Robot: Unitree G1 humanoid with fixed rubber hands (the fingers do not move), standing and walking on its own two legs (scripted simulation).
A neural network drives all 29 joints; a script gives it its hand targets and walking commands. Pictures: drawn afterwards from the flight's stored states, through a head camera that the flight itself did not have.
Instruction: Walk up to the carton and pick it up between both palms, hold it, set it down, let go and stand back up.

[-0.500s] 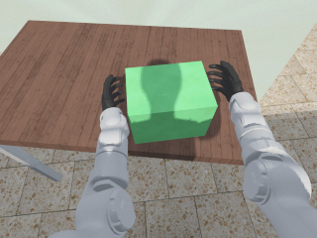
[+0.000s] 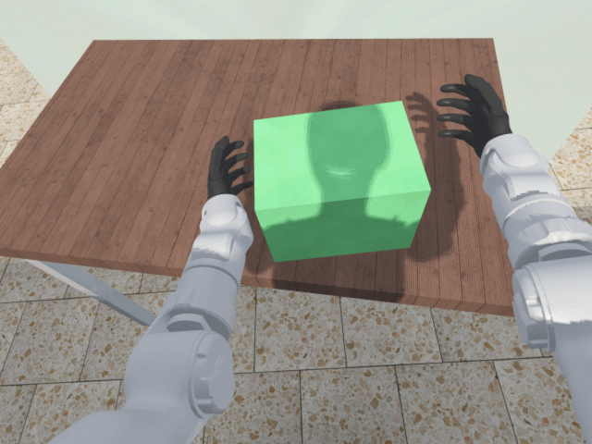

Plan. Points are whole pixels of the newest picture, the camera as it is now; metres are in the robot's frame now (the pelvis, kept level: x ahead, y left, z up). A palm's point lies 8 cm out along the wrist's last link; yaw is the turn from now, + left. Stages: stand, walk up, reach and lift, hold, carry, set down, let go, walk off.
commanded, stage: set down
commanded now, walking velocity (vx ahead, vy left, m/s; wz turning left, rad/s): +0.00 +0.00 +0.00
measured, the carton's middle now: (334, 186) +0.48 +0.02 +0.00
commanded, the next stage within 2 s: none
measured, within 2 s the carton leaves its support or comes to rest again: neither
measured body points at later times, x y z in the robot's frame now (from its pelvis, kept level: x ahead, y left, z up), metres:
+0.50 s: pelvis +0.00 -0.01 +0.00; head +0.08 -0.05 +0.44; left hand +0.44 +0.20 +0.10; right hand +0.52 -0.21 +0.13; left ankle -0.04 +0.15 -0.73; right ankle -0.03 -0.09 -0.74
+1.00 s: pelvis -0.04 +0.00 +0.00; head +0.05 -0.04 +0.44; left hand +0.41 +0.20 +0.13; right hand +0.48 -0.20 +0.13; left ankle -0.05 +0.15 -0.74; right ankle -0.03 -0.09 -0.74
